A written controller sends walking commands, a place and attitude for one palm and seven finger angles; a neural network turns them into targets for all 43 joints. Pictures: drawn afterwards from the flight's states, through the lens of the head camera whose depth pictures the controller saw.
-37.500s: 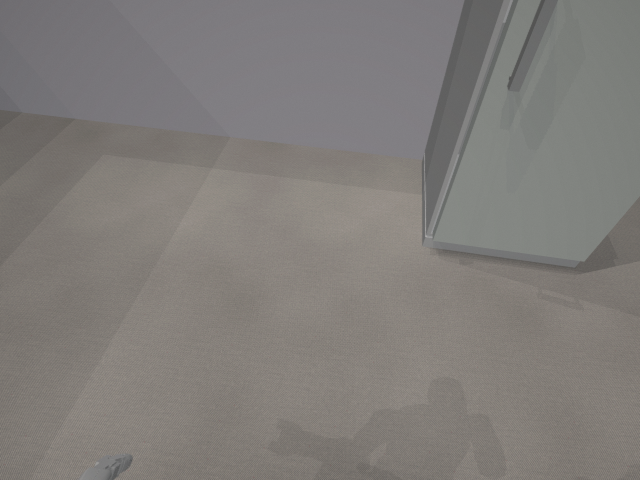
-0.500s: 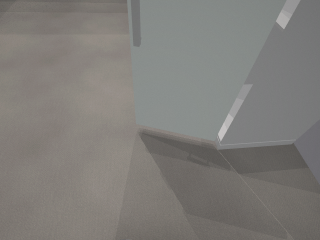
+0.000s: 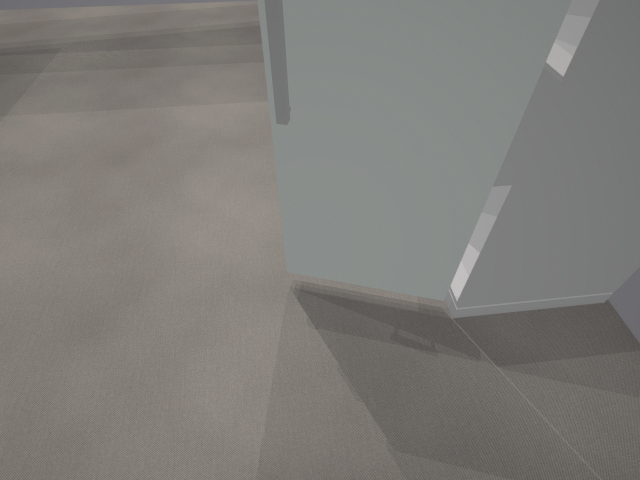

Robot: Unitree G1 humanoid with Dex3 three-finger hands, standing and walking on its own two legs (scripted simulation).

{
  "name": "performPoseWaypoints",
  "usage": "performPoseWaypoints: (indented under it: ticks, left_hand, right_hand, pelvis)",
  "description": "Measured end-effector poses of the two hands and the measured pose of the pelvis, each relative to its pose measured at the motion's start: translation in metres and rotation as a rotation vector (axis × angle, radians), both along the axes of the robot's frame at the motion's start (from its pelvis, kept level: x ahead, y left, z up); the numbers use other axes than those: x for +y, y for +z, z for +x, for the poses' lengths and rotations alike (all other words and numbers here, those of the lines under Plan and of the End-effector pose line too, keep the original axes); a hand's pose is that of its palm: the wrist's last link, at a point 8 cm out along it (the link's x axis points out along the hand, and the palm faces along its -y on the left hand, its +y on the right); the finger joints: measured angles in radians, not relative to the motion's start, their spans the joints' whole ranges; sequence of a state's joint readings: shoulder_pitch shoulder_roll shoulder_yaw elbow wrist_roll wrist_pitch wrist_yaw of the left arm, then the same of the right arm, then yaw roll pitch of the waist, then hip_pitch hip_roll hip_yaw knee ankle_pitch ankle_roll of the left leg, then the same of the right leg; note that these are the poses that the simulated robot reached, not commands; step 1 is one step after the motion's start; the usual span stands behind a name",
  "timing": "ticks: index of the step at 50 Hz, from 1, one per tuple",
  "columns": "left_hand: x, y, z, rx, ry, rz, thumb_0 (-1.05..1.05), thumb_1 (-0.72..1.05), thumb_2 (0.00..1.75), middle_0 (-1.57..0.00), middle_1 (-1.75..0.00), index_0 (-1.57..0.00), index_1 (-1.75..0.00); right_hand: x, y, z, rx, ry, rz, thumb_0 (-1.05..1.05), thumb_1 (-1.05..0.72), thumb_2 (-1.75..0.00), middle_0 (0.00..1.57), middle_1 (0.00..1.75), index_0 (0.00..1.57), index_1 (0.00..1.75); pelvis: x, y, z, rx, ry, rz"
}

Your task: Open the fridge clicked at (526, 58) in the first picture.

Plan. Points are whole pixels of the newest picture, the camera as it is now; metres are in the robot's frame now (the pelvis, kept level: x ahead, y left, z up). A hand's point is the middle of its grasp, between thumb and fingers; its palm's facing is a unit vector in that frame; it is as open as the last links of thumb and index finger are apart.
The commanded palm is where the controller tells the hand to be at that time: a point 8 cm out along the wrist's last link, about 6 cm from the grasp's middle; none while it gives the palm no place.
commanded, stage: let the arm hang, fingers relaxed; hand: left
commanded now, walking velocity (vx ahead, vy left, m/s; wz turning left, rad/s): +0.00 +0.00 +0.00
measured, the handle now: (281, 58) +0.89 +0.13 +0.12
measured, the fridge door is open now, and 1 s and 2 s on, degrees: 71 71 71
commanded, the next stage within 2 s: look to check the result in 0.26 s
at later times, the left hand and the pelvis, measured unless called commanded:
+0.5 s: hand out of the picture +0.10 +0.23 -0.16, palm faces -0.05 -0.94 -0.33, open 7.4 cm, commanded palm none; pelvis +0.03 -0.01 +0.01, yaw +0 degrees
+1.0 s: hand out of the picture +0.13 +0.22 -0.15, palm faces -0.05 -0.94 -0.34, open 7.4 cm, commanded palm none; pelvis +0.05 -0.02 +0.01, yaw +0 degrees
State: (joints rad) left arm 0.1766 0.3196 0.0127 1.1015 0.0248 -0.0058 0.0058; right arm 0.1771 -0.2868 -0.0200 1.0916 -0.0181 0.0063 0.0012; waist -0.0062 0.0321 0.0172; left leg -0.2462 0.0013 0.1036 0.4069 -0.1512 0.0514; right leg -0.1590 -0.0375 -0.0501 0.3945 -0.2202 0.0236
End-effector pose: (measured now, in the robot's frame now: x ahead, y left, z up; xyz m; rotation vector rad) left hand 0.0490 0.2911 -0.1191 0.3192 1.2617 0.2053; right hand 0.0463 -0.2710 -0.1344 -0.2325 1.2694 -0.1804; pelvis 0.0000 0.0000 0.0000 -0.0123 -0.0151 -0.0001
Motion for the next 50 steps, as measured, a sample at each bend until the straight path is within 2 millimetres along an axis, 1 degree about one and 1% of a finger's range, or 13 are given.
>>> performPoseWaypoints:
  ticks: [6, 12, 20, 27, 33, 42, 50]
  left_hand:
    - [-0.008, 0.0, 0.031, -0.049, -0.034, -0.024, 0.0, 0.91, 0.9, -0.2, -0.3, -0.2, -0.29]
    - [-0.015, -0.001, 0.047, -0.061, -0.051, -0.044, 0.0, 0.91, 0.9, -0.2, -0.3, -0.2, -0.29]
    - [-0.016, -0.001, 0.051, -0.033, -0.048, -0.039, 0.0, 0.91, 0.9, -0.2, -0.3, -0.2, -0.29]
    - [-0.012, 0.002, 0.049, -0.006, -0.034, -0.015, 0.01, 0.91, 0.9, -0.2, -0.3, -0.2, -0.29]
    - [-0.011, 0.005, 0.052, -0.001, -0.028, 0.001, 0.01, 0.91, 0.9, -0.2, -0.3, -0.2, -0.29]
    - [-0.018, 0.006, 0.064, -0.018, -0.033, 0.002, 0.01, 0.91, 0.9, -0.2, -0.3, -0.2, -0.29]
    - [-0.028, 0.006, 0.074, -0.031, -0.043, -0.007, 0.01, 0.91, 0.9, -0.2, -0.3, -0.2, -0.29]
  right_hand:
    - [-0.01, 0.009, 0.019, -0.033, 0.008, -0.028, 0.0, -0.91, -0.9, 0.21, 0.3, 0.2, 0.29]
    - [-0.021, 0.017, 0.033, -0.045, 0.013, -0.055, 0.0, -0.91, -0.9, 0.21, 0.3, 0.2, 0.29]
    - [-0.029, 0.019, 0.045, -0.035, 0.02, -0.066, 0.0, -0.91, -0.9, 0.21, 0.3, 0.2, 0.29]
    - [-0.031, 0.016, 0.052, -0.021, 0.025, -0.057, 0.0, -0.91, -0.9, 0.21, 0.3, 0.2, 0.29]
    - [-0.032, 0.014, 0.06, -0.023, 0.026, -0.048, 0.0, -0.91, -0.9, 0.21, 0.3, 0.2, 0.29]
    - [-0.037, 0.014, 0.069, -0.033, 0.026, -0.044, 0.0, -0.91, -0.9, 0.21, 0.3, 0.2, 0.29]
    - [-0.044, 0.015, 0.071, -0.034, 0.019, -0.052, 0.0, -0.91, -0.9, 0.21, 0.3, 0.2, 0.29]
  pelvis:
    - [-0.001, 0.002, 0.006, 0.002, -0.002, 0.004]
    - [-0.003, 0.004, 0.013, 0.002, -0.002, 0.006]
    - [-0.006, 0.005, 0.022, 0.007, -0.001, 0.008]
    - [-0.01, 0.005, 0.03, 0.01, 0.0, 0.01]
    - [-0.014, 0.006, 0.035, 0.009, -0.001, 0.012]
    - [-0.019, 0.006, 0.042, 0.009, -0.003, 0.015]
    - [-0.025, 0.006, 0.046, 0.008, -0.007, 0.017]
